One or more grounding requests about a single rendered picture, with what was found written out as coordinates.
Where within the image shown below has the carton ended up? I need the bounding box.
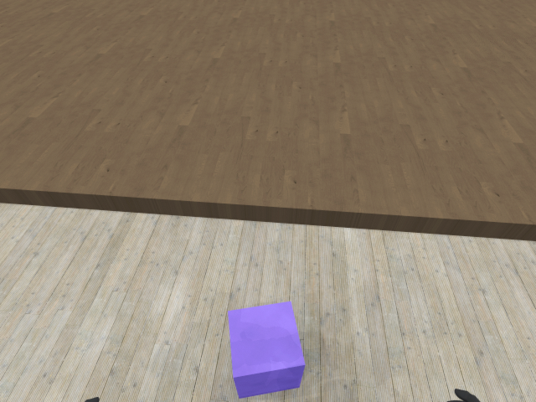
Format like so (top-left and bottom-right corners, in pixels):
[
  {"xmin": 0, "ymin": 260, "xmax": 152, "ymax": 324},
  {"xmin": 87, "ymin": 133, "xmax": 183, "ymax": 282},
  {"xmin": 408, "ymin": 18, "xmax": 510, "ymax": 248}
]
[{"xmin": 228, "ymin": 301, "xmax": 305, "ymax": 399}]

